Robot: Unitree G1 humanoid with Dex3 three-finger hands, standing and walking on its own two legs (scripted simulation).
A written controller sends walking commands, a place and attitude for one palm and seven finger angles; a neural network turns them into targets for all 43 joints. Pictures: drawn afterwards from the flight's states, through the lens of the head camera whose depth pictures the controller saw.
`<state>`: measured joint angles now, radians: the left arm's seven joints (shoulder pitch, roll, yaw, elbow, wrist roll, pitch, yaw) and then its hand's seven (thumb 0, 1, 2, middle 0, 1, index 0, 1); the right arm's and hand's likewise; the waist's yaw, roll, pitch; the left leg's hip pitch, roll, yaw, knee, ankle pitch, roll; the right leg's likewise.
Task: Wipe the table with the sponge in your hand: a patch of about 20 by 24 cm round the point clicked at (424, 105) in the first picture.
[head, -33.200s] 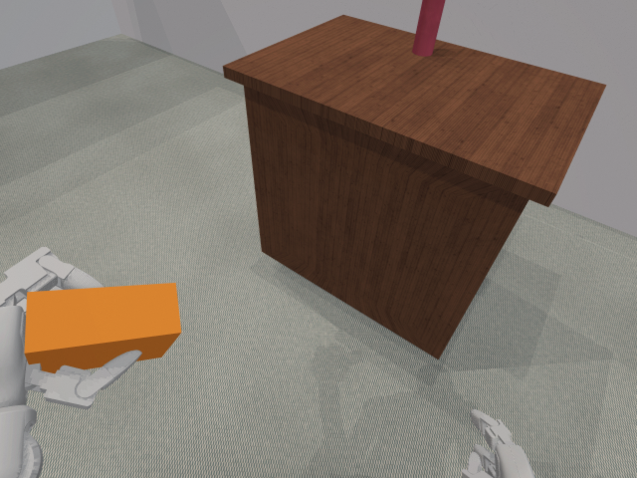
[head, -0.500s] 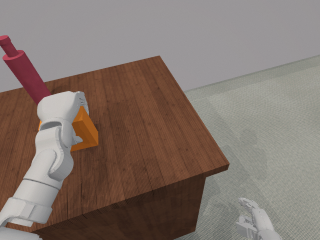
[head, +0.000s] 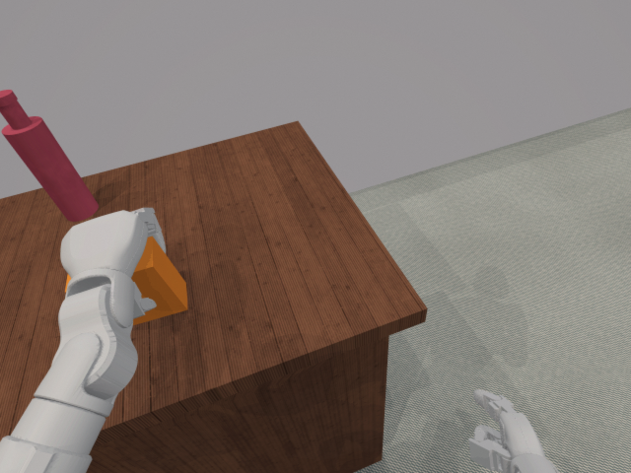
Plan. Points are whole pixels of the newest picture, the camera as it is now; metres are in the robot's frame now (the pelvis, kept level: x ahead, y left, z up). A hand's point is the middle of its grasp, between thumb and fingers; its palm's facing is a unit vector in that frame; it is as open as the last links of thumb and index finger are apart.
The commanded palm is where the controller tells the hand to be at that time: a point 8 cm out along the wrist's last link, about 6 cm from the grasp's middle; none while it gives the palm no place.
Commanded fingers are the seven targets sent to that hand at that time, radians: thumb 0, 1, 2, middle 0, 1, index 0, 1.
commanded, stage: wipe back along the middle lane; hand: left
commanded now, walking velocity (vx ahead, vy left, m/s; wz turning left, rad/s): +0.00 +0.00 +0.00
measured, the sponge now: (139, 293) +0.31 +0.28 +0.09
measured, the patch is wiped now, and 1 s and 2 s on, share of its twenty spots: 0.45 0.70 0.85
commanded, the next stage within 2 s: slide across to the third lane in 0.76 s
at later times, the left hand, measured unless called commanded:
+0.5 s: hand (130, 300) +0.26 +0.25 +0.14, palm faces +0.17 -0.10 -0.98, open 9.4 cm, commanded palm +0.21 +0.23 +0.16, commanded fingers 0.00 0.10 1.30 -1.20 -1.60 -1.20 -1.60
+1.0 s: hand (135, 327) +0.23 +0.22 +0.14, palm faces +0.24 -0.17 -0.96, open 9.4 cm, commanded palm +0.19 +0.21 +0.17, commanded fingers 0.00 0.10 1.30 -1.20 -1.60 -1.20 -1.60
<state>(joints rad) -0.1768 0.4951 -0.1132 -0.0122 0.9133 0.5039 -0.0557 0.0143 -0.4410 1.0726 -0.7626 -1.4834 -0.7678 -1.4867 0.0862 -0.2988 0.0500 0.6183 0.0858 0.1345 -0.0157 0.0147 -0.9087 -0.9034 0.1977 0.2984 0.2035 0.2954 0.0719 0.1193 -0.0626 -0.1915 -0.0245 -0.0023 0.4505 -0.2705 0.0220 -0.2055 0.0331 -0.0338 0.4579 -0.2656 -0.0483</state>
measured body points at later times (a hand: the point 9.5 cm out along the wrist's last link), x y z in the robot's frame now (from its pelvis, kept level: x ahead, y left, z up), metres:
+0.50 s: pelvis +0.00 +0.00 +0.00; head -0.02 -0.06 +0.44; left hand +0.25 +0.25 +0.19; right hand +0.23 -0.22 -0.09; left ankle -0.02 +0.11 -0.74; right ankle -0.01 -0.09 -0.74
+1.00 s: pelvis -0.01 +0.00 +0.00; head -0.03 -0.06 +0.44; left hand +0.21 +0.23 +0.19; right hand +0.23 -0.21 -0.09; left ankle -0.02 +0.11 -0.74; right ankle -0.02 -0.09 -0.74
